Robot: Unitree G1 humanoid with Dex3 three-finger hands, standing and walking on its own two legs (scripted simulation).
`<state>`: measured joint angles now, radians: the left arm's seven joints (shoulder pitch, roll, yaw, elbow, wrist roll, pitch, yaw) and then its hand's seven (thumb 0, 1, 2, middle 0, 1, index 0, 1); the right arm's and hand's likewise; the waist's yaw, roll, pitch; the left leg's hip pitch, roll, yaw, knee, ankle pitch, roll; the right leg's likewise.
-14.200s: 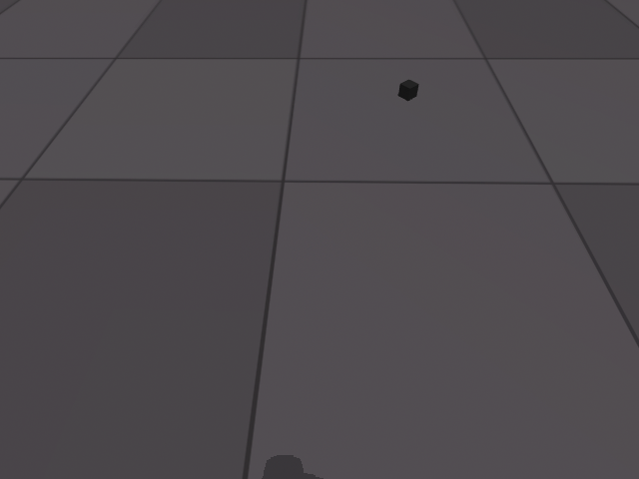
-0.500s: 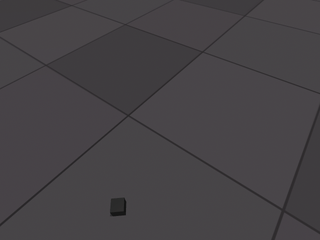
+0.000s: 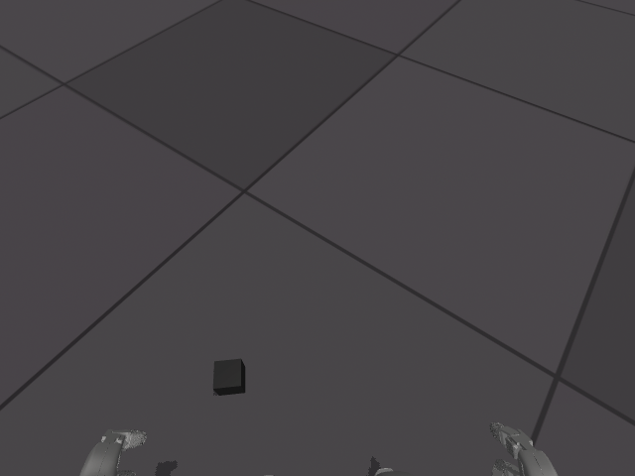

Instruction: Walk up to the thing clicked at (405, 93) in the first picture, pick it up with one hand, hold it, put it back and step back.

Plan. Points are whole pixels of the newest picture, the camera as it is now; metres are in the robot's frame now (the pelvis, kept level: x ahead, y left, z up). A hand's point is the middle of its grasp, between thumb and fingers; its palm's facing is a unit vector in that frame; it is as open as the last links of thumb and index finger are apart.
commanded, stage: rise first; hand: left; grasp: from above
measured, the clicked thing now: (229, 377) +0.45 +0.27 -0.71
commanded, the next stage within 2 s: none
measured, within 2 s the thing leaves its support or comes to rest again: neither
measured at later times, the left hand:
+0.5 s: hand out of the picture +0.13 +0.27 -0.22, palm faces -0.24 -0.82 -0.52, open 14.1 cm
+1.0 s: hand (177, 433) +0.25 +0.30 -0.42, palm faces -0.47 -0.35 -0.81, open 14.0 cm
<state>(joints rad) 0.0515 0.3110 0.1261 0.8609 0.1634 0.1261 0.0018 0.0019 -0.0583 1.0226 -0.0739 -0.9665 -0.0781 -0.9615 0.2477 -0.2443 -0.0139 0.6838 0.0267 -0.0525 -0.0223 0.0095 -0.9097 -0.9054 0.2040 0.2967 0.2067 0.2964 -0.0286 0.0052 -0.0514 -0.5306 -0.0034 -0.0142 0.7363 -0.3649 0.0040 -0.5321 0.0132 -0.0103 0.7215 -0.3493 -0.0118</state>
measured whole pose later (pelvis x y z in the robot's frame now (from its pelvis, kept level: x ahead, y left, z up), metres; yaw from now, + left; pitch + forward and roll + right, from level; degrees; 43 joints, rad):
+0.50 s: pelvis -0.01 +0.02 -0.08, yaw +0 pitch +21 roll -2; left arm 0.29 0.32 0.08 0.38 0.33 0.22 0.04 0.00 -0.53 0.99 -0.08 -1.05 -0.09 -1.04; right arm 0.19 -0.23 -0.01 0.51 0.01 -0.15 -0.01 0.01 -0.91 -0.91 0.20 0.30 0.21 0.30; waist -0.02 0.01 -0.15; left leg -1.03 -0.01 -0.03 1.25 -0.58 0.02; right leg -1.01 0.01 -0.03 1.20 -0.55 0.01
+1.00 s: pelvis -0.07 +0.00 -0.28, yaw -2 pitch +35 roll -3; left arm -0.39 0.54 0.12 0.86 0.82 -0.16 0.12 0.00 -0.51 1.00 -0.06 -1.05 -0.07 -1.04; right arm 0.09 -0.30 -0.06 0.69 -0.01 -0.17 0.06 0.01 -0.85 -0.89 0.20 0.30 0.21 0.30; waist -0.02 0.01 -0.16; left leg -1.88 -0.01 -0.05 1.96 -0.70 0.00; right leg -1.87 0.01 -0.06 1.92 -0.67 -0.02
